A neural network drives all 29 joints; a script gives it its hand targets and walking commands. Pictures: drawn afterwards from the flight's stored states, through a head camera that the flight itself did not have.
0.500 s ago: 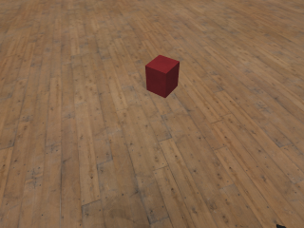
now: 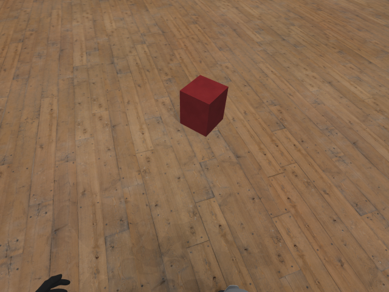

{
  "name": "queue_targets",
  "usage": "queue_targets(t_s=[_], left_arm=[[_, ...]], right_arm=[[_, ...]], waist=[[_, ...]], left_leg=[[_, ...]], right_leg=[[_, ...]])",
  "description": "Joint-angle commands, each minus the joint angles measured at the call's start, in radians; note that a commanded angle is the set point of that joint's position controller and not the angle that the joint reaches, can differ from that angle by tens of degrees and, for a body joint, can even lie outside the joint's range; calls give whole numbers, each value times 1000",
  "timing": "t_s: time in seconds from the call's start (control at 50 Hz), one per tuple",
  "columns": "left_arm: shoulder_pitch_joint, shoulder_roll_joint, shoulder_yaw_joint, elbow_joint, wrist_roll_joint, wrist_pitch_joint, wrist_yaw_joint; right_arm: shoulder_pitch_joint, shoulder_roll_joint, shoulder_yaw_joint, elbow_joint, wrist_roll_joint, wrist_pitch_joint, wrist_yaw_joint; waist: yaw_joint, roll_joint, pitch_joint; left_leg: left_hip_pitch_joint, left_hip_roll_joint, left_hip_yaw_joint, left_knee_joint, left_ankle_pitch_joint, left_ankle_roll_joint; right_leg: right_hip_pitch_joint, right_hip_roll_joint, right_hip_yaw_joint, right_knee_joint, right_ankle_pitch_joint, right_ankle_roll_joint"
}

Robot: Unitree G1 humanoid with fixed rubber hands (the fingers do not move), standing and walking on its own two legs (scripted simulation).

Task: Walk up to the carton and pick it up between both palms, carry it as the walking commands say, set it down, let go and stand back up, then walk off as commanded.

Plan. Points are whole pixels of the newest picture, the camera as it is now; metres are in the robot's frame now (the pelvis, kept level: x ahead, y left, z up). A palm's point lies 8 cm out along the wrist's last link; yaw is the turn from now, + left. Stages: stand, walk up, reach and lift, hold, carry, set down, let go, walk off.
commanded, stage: walk up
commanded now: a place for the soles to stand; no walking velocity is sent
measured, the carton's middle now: (203, 105) +1.40 -0.06 -0.61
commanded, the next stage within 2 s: none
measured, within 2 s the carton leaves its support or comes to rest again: neither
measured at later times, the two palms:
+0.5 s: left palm (65, 219) +0.30 +0.32 -0.08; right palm (342, 247) +0.25 -0.33 -0.07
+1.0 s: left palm (85, 171) +0.45 +0.32 -0.09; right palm (319, 187) +0.41 -0.33 -0.08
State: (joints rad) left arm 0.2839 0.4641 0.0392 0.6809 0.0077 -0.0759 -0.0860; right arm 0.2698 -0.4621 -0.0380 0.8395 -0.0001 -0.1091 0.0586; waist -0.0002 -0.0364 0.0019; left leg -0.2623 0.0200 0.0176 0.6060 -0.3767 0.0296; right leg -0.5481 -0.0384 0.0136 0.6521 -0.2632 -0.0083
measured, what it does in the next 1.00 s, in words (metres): walks ahead: right foot, then left foot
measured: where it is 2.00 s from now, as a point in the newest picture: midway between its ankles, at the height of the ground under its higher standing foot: (197, 209)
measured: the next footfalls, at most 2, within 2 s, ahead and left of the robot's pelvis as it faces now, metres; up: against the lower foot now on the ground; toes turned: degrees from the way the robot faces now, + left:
right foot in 0.02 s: +0.18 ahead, -0.14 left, +0.00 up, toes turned -1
left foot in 0.34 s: +0.22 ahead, +0.13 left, +0.00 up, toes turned +1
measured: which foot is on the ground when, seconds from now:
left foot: down 0.00-0.04, up 0.06-0.32, down 0.34-0.64, up 0.66-0.92, down 0.94-1.00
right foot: up 0.00-0.00, down 0.02-0.34, up 0.36-0.60, down 0.62-0.92, up 0.94-1.00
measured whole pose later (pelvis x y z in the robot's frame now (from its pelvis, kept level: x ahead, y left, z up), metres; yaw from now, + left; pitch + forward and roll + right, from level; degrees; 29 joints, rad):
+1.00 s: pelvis +0.35 +0.01 +0.00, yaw -2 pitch -1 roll +0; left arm 0.33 0.46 0.04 0.68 0.01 -0.03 -0.06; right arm 0.29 -0.46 -0.06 0.84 0.00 -0.11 0.04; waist 0.00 -0.03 0.05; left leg -0.35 0.02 0.04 0.65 -0.28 0.03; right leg -0.43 -0.01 0.02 0.91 -0.36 -0.03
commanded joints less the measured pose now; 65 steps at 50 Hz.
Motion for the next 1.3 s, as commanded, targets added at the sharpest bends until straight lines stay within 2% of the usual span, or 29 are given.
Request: queue_targets(t_s=[0.0,0.02,0.04,0.08,0.16,0.28,0.3,0.32,0.34,0.36,0.42,0.48,0.58,0.6,0.62,0.64,0.68,0.78,0.88,0.9,0.92,0.96,1.06,1.14,1.18,1.2,1.22,1.24,1.28], left_arm=[[214,200,86,88,19,-45,26],[260,275,108,77,23,-50,42],[237,336,109,56,9,-51,45],[145,269,96,21,-3,-51,47],[112,238,87,8,6,-36,40],[42,200,73,-35,-12,-8,28],[38,131,57,-53,-20,-9,27],[-2,65,34,-75,-19,-14,32],[-41,124,41,-75,4,-9,44],[-61,179,52,-51,5,-10,45],[-13,175,52,-11,4,-19,26],[-45,137,38,-12,11,-18,19],[14,139,58,34,3,-29,21],[144,174,75,67,9,-34,30],[257,251,109,94,18,-40,46],[239,332,117,68,9,-39,56],[112,267,99,33,-9,-38,49],[48,230,94,-5,5,-20,37],[-2,177,69,-44,-10,4,27],[-15,104,44,-65,-9,1,31],[-23,49,27,-84,-14,1,36],[-82,193,53,-47,9,-1,39],[-33,151,52,-8,9,-10,16],[-33,141,49,6,1,-14,16],[161,166,80,75,12,-27,34],[248,242,103,94,16,-30,46],[222,331,113,61,11,-33,52],[155,311,109,37,-7,-29,49],[83,235,90,7,-4,-21,50]], right_arm=[[-38,-164,-52,-90,-15,-8,-18],[-30,-113,-37,-123,-9,-11,-15],[-51,-160,-37,-120,-7,-8,-17],[-31,-226,-53,-79,-3,4,-14],[-38,-195,-68,-68,-11,-1,3],[71,-151,-63,-25,-17,-26,-12],[162,-210,-89,-2,-30,-38,-27],[213,-325,-122,13,-52,-41,-38],[181,-352,-128,-19,-26,-41,-47],[120,-341,-125,-18,-2,-38,-46],[72,-268,-94,-35,-7,-27,-38],[116,-266,-90,-42,-11,-24,-34],[5,-251,-84,-86,-4,-5,-32],[-6,-208,-65,-97,-10,-5,-33],[-3,-145,-46,-119,-9,-7,-31],[1,-121,-33,-135,0,-3,-30],[-20,-229,-55,-99,-2,10,-28],[23,-189,-76,-68,-14,9,-1],[155,-180,-90,-17,-25,-16,-22],[244,-232,-108,-1,-38,-28,-38],[256,-343,-131,-16,-51,-32,-48],[120,-343,-131,-49,-8,-29,-54],[126,-284,-105,-59,-22,-19,-38],[31,-272,-94,-80,-11,-8,-34],[14,-190,-69,-89,-14,2,-35],[20,-129,-49,-123,-3,1,-31],[14,-134,-40,-135,-2,6,-25],[-13,-234,-62,-123,-7,18,-37],[11,-204,-61,-101,-7,12,-30]], waist=[[100,-38,-185],[121,-245,-180],[96,-264,-138],[52,-59,-48],[35,-160,48],[-26,-102,-72],[-72,28,-147],[-100,267,-109],[-103,154,-47],[-87,102,11],[-51,135,25],[-64,185,-19],[26,177,-105],[93,30,-171],[152,-147,-205],[119,-329,-142],[43,-30,-15],[24,-186,69],[-57,-40,-62],[-102,98,-95],[-100,281,-49],[-80,62,89],[-61,182,-2],[-21,233,-19],[79,22,-149],[132,-166,-174],[101,-298,-117],[76,-82,-72],[37,-77,36]], left_leg=[[-94,104,6,215,145,101],[-324,12,50,460,42,49],[-526,-73,-5,569,-139,31],[-480,25,-85,533,-60,43],[-303,26,9,245,-58,1],[49,-34,58,-227,164,9],[290,52,-96,-266,115,28],[426,299,-493,-356,-136,112],[398,413,-618,-376,-249,181],[348,394,-565,-357,-213,249],[251,288,-284,-314,142,207],[257,269,-195,-223,458,220],[85,205,-46,-14,467,145],[13,142,8,208,467,115],[-207,69,40,476,358,75],[-495,-58,5,617,-112,26],[-501,34,-90,566,-47,54],[-245,31,23,191,-55,-4],[187,-38,52,-174,147,9],[356,81,-155,-275,2,51],[404,351,-562,-372,-294,139],[229,410,-606,-404,-397,266],[216,282,-243,-263,264,230],[122,242,-115,-135,346,184],[4,150,-1,190,407,119],[-211,73,26,416,278,66],[-479,-52,10,559,-100,16],[-516,-15,-82,594,-123,41],[-441,44,-65,463,-65,32]], right_leg=[[487,15,-12,-165,47,-39],[596,-191,364,-245,-139,-128],[634,-304,736,-389,-298,-226],[487,-253,590,-376,-382,-224],[268,-176,351,-402,-262,-214],[267,-101,164,-153,0,-171],[88,-38,82,66,-52,-113],[-223,101,20,320,-208,-45],[-346,51,93,402,-229,-21],[-360,-5,123,427,-165,-6],[-239,-41,48,298,-101,4],[-142,-37,-20,173,-72,2],[253,36,-103,-117,114,-38],[436,74,-88,-135,77,-42],[619,-61,154,-176,-34,-105],[654,-298,704,-391,-210,-188],[504,-258,590,-371,-362,-248],[223,-165,316,-410,-288,-222],[124,-82,163,-130,-217,-156],[-60,-3,88,119,-259,-108],[-288,103,38,346,-263,-44],[-345,-13,116,430,-168,-9],[-116,-43,-14,190,-114,6],[70,-4,-82,-37,-2,-17],[435,68,-83,-167,64,-30],[585,-88,192,-226,-60,-91],[632,-294,700,-384,-183,-181],[587,-294,715,-383,-279,-220],[407,-215,485,-359,-257,-224]])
